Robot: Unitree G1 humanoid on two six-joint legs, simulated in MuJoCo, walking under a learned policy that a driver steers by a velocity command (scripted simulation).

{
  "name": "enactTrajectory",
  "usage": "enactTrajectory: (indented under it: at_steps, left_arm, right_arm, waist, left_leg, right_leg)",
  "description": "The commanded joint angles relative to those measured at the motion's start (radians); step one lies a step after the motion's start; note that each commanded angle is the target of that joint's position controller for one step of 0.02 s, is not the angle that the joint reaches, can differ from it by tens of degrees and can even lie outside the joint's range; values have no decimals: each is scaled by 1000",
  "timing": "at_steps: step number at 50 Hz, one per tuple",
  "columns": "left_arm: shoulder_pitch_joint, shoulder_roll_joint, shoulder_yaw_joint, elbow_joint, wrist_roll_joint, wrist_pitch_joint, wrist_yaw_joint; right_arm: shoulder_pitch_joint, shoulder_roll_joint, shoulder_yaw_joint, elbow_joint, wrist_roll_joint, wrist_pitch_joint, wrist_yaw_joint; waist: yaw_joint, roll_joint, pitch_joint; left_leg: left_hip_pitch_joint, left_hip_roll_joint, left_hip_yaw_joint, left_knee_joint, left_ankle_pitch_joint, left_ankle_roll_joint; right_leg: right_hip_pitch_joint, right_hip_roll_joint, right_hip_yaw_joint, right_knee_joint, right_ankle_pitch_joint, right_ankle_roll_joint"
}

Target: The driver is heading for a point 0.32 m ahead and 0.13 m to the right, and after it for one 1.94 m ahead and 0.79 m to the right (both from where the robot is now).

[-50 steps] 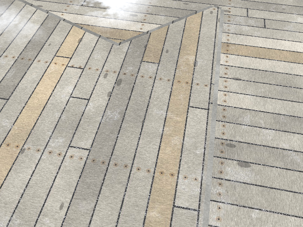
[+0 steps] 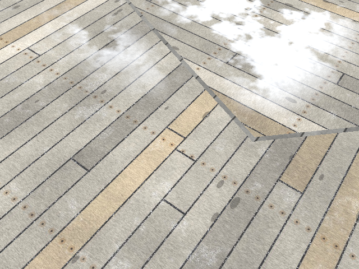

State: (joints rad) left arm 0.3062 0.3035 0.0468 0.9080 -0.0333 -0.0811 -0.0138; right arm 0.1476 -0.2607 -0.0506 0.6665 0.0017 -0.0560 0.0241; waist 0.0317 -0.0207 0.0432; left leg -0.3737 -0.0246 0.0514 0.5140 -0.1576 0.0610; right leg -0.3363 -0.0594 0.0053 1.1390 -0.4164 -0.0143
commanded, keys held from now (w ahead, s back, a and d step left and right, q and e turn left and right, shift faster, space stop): w+e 1.00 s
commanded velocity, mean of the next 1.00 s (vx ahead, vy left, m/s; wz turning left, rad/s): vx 0.50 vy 0.00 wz -0.47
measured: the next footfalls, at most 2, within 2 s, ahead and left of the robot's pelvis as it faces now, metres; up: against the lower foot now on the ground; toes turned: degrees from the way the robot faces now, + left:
right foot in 0.42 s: +0.38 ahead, -0.17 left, +0.00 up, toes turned -16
left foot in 0.90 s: +0.72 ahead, -0.08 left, +0.00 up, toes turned -33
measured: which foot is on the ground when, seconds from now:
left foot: down 0.00-0.44, up 0.46-0.88, down 0.90-1.00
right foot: up 0.00-0.40, down 0.42-0.92, up 0.94-1.00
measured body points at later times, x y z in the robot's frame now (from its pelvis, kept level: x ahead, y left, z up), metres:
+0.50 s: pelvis +0.27 -0.07 -0.01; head +0.32 -0.09 +0.43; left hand +0.51 +0.14 -0.11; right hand +0.26 -0.36 -0.14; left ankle +0.12 +0.10 -0.65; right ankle +0.34 -0.16 -0.73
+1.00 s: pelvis +0.57 -0.11 +0.00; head +0.59 -0.12 +0.44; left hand +0.77 +0.10 -0.12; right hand +0.59 -0.43 -0.08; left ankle +0.68 -0.06 -0.73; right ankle +0.38 -0.16 -0.65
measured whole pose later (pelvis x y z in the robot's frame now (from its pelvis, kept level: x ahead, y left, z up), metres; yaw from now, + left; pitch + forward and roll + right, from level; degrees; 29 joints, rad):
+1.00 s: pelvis +0.57 -0.11 +0.00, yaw -33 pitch +2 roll +1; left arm 0.34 0.30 0.07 0.74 -0.03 -0.02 0.01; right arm 0.12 -0.27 -0.05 0.71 -0.01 -0.11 0.02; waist 0.03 -0.04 0.01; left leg -0.40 -0.03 0.01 0.54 -0.17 0.02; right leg -0.32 0.06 0.14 1.12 -0.47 -0.03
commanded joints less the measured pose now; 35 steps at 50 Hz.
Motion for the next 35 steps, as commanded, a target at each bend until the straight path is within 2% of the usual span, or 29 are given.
enactTrajectory:
  at_steps: [1,3,4,5,8,11,13,16,17,19,20,21,22,23,24,25,26,27,28,29,30,31,32,35]
  left_arm:
    - [-26,102,27,-76,4,-7,1]
    - [2,65,23,-62,3,20,5]
    - [-17,63,27,-63,3,33,11]
    - [-36,51,24,-77,3,37,12]
    - [-106,50,25,-97,11,30,4]
    - [-206,24,12,-130,17,23,-15]
    - [-264,13,5,-160,17,23,-26]
    - [-324,22,5,-208,15,24,-44]
    - [-326,28,8,-221,15,24,-50]
    - [-272,60,26,-230,13,29,-57]
    - [-176,92,45,-214,11,32,-55]
    - [-17,146,76,-177,8,33,-44]
    - [126,242,108,-154,8,45,-21]
    - [82,304,115,-178,0,38,-21]
    - [103,212,86,-191,10,30,-24]
    - [74,166,74,-188,17,22,-22]
    - [9,141,64,-195,14,17,-23]
    - [-46,119,59,-209,17,15,-18]
    - [-81,106,52,-229,28,14,-13]
    - [-94,101,52,-237,29,14,-10]
    - [-96,91,50,-239,24,13,-5]
    - [-85,133,59,-238,27,10,0]
    - [-74,138,62,-237,22,9,6]
    - [-33,146,67,-226,13,19,22]
  right_arm:
    - [83,-104,-36,-12,-13,-27,-1]
    - [70,-102,-40,10,-11,-47,-2]
    - [65,-93,-39,20,-15,-53,-6]
    - [75,-121,-46,32,-20,-58,-10]
    - [93,-127,-49,60,-23,-60,-22]
    - [114,-147,-52,80,-14,-57,-31]
    - [153,-160,-57,105,-7,-48,-36]
    - [187,-173,-65,134,7,-24,-39]
    - [184,-181,-67,137,11,-14,-42]
    - [165,-209,-74,131,12,3,-52]
    - [154,-219,-76,127,12,14,-57]
    - [138,-216,-71,120,15,19,-63]
    - [164,-176,-52,98,-8,9,-66]
    - [238,-42,-8,51,-20,-25,-46]
    - [137,-138,-25,48,15,-65,-27]
    - [54,-163,-31,21,45,-84,-18]
    - [22,-146,-29,24,27,-90,-26]
    - [35,-153,-36,26,4,-87,-33]
    - [58,-157,-41,30,-5,-76,-33]
    - [73,-155,-43,32,-10,-64,-33]
    - [67,-132,-41,38,-17,-51,-37]
    - [74,-117,-36,27,-14,-42,-37]
    - [43,-117,-32,16,-17,-38,-38]
    - [-86,-86,-19,-15,-16,-44,-33]
  waist:
    - [-39,113,-87]
    - [-13,100,-63]
    - [-10,75,-43]
    - [-9,100,-25]
    - [-28,67,1]
    - [-69,53,26]
    - [-94,45,45]
    - [-108,51,57]
    - [-99,62,50]
    - [-53,104,-14]
    - [2,116,-73]
    - [90,94,-157]
    - [130,-46,-260]
    - [21,-266,-373]
    - [93,-108,-412]
    - [94,-68,-276]
    - [48,47,-159]
    - [5,14,-127]
    - [-26,-6,-103]
    - [-42,-14,-99]
    - [-46,23,-90]
    - [-57,-35,-83]
    - [-45,-28,-57]
    - [3,-35,-42]
  left_leg:
    - [291,280,-313,-310,83,177]
    - [218,275,-230,-363,129,179]
    - [215,250,-181,-384,113,159]
    - [202,278,-159,-398,147,171]
    - [234,249,-49,-409,188,140]
    - [252,242,40,-421,210,111]
    - [320,265,64,-411,224,108]
    - [454,299,91,-345,315,90]
    - [484,308,101,-307,408,81]
    - [516,307,129,-165,762,55]
    - [502,294,144,-23,894,38]
    - [410,253,172,191,870,2]
    - [148,202,174,511,496,-45]
    - [-282,-36,32,858,-392,-110]
    - [-391,7,-166,906,-406,-73]
    - [-444,49,-153,874,-326,-47]
    - [-407,98,-139,769,-247,-35]
    - [-346,124,-140,686,-204,-48]
    - [-279,141,-145,655,-183,-62]
    - [-244,144,-143,612,-167,-76]
    - [-231,145,-126,589,-136,-80]
    - [-231,136,-116,536,-114,-103]
    - [-239,135,-110,473,-81,-123]
    - [-192,89,-97,214,135,-138]
  right_leg:
    - [-291,-96,75,31,107,-3]
    - [-259,-95,87,-4,145,15]
    - [-287,-87,93,-15,189,15]
    - [-316,-87,112,-59,232,26]
    - [-350,-67,114,-223,403,34]
    - [-316,-51,47,-392,529,23]
    - [-336,-46,26,-455,530,9]
    - [-385,-30,-9,-516,431,-24]
    - [-373,-17,-29,-527,380,-39]
    - [-256,48,-95,-520,270,-77]
    - [-129,91,-120,-522,235,-103]
    - [105,131,-115,-586,288,-142]
    - [416,-26,148,-601,316,-212]
    - [722,-264,754,-750,114,-428]
    - [753,-265,795,-840,57,-387]
    - [646,-235,635,-844,110,-339]
    - [475,-181,502,-854,218,-288]
    - [355,-163,440,-860,327,-290]
    - [268,-139,401,-879,415,-292]
    - [214,-121,375,-901,436,-292]
    - [184,-86,329,-920,443,-269]
    - [141,-105,317,-923,512,-294]
    - [114,-90,285,-927,562,-290]
    - [74,-23,223,-911,465,-227]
